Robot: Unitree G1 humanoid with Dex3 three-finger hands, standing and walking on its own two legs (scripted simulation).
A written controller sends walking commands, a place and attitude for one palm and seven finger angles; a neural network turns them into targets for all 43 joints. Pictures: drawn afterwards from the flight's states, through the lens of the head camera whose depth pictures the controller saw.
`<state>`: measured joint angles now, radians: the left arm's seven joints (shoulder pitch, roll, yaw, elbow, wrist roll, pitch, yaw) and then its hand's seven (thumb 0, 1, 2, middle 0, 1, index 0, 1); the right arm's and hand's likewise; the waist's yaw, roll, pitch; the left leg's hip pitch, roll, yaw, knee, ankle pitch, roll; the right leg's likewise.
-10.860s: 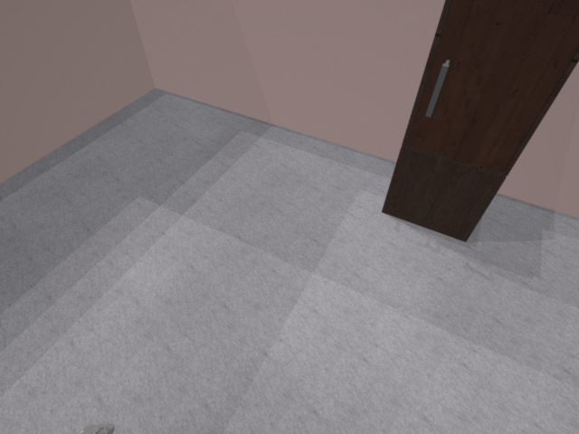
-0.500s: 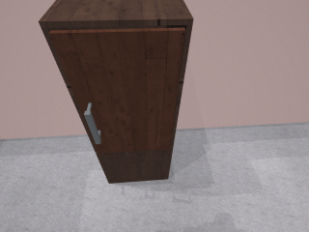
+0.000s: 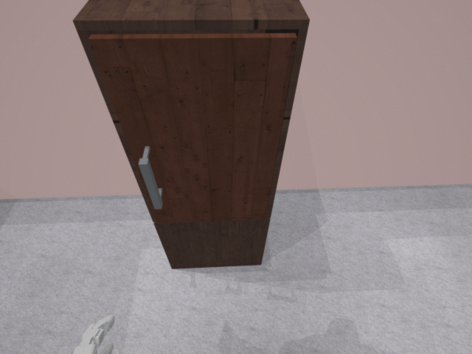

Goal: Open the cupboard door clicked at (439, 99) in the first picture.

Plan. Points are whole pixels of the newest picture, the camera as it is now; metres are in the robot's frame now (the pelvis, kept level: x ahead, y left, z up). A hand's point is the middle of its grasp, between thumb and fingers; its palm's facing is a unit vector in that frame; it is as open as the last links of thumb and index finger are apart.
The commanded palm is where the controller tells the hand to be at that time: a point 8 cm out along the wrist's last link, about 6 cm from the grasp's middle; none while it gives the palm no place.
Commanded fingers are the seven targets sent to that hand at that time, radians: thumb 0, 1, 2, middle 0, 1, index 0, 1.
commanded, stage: raise the hand with hooked fingers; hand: left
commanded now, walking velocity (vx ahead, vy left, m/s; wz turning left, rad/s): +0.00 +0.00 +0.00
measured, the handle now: (152, 179) +0.51 +0.25 -0.08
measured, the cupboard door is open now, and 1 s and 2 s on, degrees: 0 0 0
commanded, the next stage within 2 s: move the hooked fingers beside the handle in 1.98 s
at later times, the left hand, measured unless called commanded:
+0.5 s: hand (122, 333) +0.16 +0.21 -0.06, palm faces +0.12 -0.99 -0.07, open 9.8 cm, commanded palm +0.15 +0.26 -0.06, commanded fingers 0.00 0.15 0.58 -0.25 -0.78 -0.25 -0.78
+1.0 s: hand (109, 304) +0.21 +0.24 -0.06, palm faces +0.11 -0.99 -0.06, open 12.7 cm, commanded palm +0.19 +0.29 -0.06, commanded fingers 0.00 -0.43 0.33 -0.29 -1.15 -0.29 -1.15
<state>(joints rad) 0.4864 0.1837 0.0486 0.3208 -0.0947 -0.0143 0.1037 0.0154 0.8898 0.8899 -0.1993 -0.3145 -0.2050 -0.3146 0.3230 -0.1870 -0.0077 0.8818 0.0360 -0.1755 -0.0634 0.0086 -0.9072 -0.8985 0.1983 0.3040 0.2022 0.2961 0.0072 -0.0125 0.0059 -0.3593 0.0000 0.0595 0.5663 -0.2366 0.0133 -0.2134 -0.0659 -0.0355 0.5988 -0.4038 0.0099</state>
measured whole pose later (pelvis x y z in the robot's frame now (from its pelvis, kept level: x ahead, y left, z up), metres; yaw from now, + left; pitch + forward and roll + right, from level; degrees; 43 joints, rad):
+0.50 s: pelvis -0.05 -0.04 -0.11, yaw +0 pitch +17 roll -4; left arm 0.31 0.26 0.31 0.10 -0.32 -0.49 -0.35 0.01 0.38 0.68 -0.23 -0.64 -0.24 -0.64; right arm 0.16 -0.21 -0.01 0.61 0.00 -0.23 -0.10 0.01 -0.90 -0.90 0.20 0.30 0.20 0.30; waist 0.05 0.02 -0.16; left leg -1.15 0.09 -0.09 1.30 -0.46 -0.04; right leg -0.93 0.02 -0.13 1.30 -0.67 -0.04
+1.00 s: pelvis -0.05 +0.00 -0.10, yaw -2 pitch +19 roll -4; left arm 0.22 0.29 0.33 0.18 -0.31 -0.44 -0.29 0.00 -0.20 0.43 -0.28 -1.01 -0.28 -1.01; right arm 0.23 -0.25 -0.02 0.59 0.01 -0.18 -0.08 0.01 -0.90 -0.90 0.20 0.30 0.20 0.30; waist 0.00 0.02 -0.17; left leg -1.13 0.07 -0.02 1.24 -0.44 0.01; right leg -0.93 0.00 -0.07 1.22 -0.62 0.02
